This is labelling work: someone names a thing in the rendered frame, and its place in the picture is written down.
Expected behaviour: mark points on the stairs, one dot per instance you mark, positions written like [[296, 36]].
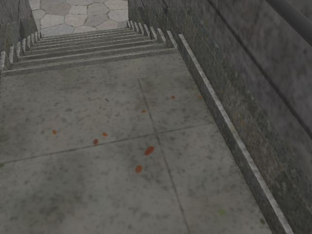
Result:
[[94, 44]]

